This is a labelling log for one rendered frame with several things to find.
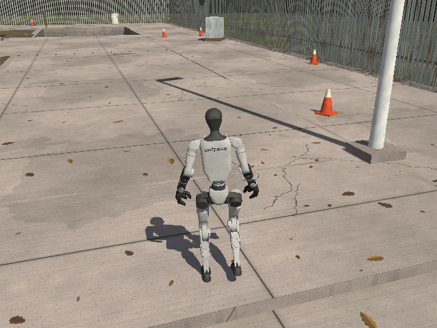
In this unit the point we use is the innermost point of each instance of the left robot upper arm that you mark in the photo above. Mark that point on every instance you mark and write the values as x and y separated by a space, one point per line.
191 156

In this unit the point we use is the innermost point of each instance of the left robot foot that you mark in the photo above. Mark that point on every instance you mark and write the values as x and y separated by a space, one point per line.
206 276

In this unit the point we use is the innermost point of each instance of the right robot foot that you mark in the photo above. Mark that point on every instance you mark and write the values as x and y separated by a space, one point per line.
236 270

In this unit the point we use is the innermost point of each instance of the robot right hand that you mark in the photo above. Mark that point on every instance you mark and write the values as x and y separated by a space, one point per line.
254 189

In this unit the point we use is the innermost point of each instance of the right robot forearm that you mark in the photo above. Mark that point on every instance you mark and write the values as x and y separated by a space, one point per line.
250 178

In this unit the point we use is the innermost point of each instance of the robot foot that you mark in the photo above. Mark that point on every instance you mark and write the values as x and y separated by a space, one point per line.
236 270
206 276

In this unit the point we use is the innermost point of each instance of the right robot upper arm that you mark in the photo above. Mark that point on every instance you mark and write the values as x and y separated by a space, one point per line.
237 143

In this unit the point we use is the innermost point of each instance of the left robot forearm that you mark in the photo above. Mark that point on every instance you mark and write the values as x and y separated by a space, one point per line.
182 182

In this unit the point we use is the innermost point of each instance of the robot left hand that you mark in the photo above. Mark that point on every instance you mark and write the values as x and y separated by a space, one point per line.
179 195

